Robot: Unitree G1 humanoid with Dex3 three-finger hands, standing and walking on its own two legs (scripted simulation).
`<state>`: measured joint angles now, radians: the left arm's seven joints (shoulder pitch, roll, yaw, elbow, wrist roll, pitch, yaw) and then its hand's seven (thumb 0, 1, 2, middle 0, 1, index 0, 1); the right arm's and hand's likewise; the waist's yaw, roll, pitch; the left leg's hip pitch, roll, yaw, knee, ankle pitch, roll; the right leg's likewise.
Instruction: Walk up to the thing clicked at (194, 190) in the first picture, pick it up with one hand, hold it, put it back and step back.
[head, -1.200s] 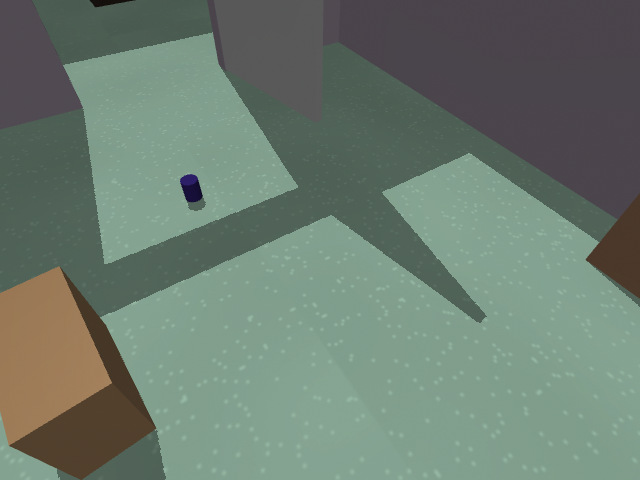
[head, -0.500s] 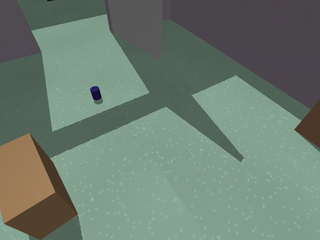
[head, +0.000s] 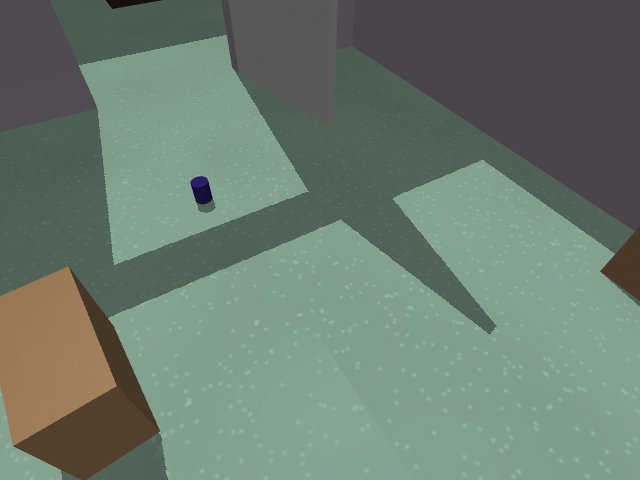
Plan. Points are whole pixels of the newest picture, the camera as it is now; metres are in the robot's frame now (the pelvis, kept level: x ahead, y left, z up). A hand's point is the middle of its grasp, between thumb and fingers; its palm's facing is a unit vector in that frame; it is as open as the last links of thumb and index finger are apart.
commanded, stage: walk up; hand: left
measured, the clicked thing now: (201, 190) +1.44 +0.53 -0.73
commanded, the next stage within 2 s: none
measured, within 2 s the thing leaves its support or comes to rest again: neither
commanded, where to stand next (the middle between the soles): +1.10 +0.22 m, yaw +11 degrees
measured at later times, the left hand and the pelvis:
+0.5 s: hand (54, 451) +0.21 +0.39 -0.15, palm faces +0.06 -0.94 -0.33, open 7.4 cm; pelvis +0.16 +0.10 -0.01, yaw +7 degrees
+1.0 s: hand (110, 329) +0.40 +0.37 -0.14, palm faces +0.19 -0.91 -0.36, open 7.4 cm; pelvis +0.41 +0.09 -0.01, yaw +12 degrees
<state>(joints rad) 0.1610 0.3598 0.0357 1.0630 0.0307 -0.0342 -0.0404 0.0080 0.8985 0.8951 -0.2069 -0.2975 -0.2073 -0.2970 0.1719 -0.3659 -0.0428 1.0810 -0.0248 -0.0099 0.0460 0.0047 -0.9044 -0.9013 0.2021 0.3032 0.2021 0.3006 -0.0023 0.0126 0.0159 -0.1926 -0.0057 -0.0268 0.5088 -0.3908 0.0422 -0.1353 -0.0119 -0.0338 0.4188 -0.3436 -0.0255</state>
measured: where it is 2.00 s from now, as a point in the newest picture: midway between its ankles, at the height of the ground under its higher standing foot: (274, 306)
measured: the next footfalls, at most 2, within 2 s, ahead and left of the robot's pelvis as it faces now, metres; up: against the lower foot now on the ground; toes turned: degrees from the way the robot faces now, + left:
left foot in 0.24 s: +0.18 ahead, +0.22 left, +0.00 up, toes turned +10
right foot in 0.70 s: +0.45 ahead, -0.02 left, +0.00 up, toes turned +4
